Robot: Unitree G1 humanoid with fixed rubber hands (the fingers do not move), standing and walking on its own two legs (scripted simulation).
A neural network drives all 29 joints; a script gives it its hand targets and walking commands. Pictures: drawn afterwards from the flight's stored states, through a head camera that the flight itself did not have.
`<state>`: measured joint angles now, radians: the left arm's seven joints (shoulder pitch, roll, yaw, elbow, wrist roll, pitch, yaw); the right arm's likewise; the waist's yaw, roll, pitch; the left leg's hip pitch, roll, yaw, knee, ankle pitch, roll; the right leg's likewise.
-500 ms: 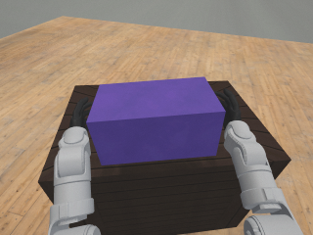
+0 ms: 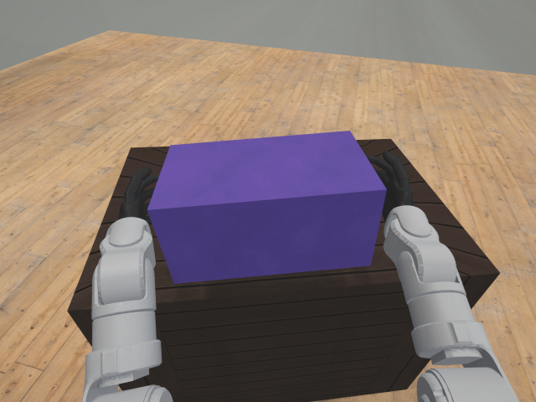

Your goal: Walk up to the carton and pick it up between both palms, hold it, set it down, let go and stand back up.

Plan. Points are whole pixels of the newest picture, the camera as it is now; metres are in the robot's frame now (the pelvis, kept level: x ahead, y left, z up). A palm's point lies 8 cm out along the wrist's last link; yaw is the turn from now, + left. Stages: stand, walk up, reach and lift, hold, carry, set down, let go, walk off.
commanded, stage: hold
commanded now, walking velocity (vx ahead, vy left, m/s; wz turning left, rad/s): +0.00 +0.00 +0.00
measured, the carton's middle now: (266, 203) +0.38 +0.02 +0.15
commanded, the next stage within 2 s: none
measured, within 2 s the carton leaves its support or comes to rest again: neither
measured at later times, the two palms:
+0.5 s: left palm (138, 220) +0.33 +0.20 +0.15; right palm (396, 204) +0.35 -0.18 +0.17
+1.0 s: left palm (136, 222) +0.33 +0.20 +0.16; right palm (396, 206) +0.35 -0.17 +0.17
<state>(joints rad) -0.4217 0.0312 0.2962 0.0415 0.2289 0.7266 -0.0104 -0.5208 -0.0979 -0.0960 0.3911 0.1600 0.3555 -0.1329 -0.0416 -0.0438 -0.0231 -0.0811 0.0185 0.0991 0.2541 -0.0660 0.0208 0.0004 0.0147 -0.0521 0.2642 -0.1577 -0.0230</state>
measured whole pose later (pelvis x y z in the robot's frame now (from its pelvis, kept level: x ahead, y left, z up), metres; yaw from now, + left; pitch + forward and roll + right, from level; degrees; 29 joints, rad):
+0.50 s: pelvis +0.00 +0.00 +0.00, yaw +0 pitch -6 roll +0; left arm -0.41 0.03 0.29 0.03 0.23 0.72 -0.01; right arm -0.51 -0.11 -0.08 0.40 0.17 0.34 -0.13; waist -0.04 -0.05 -0.02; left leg -0.07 0.02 0.10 0.26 -0.08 0.02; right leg 0.01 0.01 -0.05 0.26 -0.16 -0.02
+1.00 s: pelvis +0.00 +0.00 +0.00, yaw +0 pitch -6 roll +0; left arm -0.42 0.03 0.31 0.04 0.23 0.72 -0.02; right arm -0.51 -0.09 -0.08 0.37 0.16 0.35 -0.15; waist -0.04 -0.04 -0.02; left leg -0.08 0.02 0.09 0.25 -0.07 0.02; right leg 0.01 0.02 -0.05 0.26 -0.16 -0.03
